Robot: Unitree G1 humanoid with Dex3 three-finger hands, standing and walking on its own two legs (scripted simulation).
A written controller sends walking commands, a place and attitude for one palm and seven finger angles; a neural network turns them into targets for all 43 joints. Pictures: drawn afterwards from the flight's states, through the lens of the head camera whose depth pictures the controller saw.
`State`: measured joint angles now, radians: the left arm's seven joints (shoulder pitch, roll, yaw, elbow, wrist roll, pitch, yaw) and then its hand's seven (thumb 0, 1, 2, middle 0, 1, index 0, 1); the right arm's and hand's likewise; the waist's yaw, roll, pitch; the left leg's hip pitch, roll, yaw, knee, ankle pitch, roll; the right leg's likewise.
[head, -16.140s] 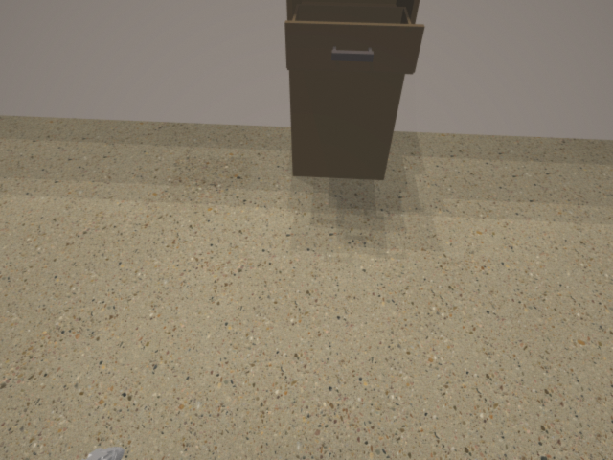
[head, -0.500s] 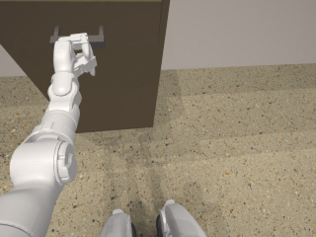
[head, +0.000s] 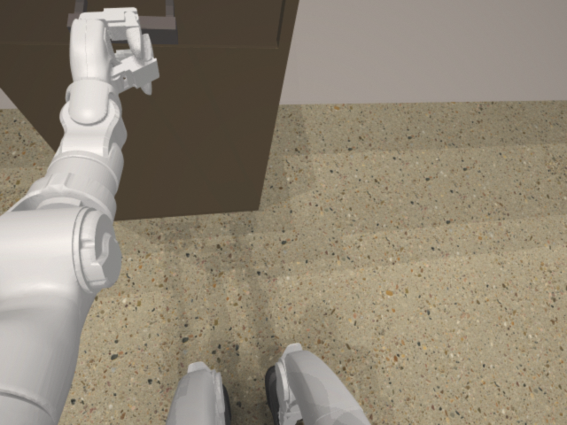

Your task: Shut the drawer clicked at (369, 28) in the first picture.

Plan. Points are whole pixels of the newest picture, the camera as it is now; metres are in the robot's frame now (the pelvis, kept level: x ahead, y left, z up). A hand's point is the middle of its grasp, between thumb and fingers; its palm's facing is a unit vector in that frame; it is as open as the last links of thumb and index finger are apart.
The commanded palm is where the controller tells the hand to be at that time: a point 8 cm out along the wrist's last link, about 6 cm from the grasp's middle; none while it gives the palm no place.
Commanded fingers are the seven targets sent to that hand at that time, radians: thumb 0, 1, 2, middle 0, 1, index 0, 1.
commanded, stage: pull the fist back off the drawer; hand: left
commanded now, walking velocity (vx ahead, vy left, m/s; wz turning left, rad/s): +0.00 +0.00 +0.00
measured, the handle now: (126, 17) +0.65 +0.10 +0.09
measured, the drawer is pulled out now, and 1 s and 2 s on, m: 0.00 0.00 0.00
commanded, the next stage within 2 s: draw the hand back to the body in 0.68 s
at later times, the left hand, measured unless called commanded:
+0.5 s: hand (153, 64) +0.57 +0.07 +0.09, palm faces -0.04 -1.00 -0.02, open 3.2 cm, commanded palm +0.54 +0.12 +0.09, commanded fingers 0.00 0.90 0.90 -1.40 -1.60 -1.40 -1.60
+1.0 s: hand (128, 97) +0.50 +0.10 +0.11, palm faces -0.03 -1.00 -0.04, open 3.2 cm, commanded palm +0.46 +0.15 +0.13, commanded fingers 0.00 0.90 0.90 -1.40 -1.60 -1.40 -1.60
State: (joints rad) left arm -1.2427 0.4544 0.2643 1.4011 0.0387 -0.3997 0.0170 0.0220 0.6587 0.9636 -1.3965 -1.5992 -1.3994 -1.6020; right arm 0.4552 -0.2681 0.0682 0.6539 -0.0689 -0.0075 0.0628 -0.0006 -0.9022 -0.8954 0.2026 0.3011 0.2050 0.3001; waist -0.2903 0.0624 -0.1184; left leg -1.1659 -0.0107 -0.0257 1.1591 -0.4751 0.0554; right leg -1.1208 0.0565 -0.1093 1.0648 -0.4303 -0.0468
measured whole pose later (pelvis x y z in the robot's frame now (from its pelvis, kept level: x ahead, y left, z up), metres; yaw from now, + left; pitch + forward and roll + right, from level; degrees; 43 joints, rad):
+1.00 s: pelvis +0.05 -0.01 +0.04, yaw -1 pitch +19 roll -1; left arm -0.62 0.23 0.21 0.79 -0.10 -0.34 -0.05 0.01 0.90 0.90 -1.40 -1.60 -1.40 -1.60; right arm 0.38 -0.26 0.01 0.55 0.02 0.09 0.07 0.00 -0.90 -0.90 0.20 0.30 0.20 0.30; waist -0.11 0.05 -0.13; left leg -0.79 -0.01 0.04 0.93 -0.48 0.05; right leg -0.79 0.07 -0.03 0.89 -0.44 -0.05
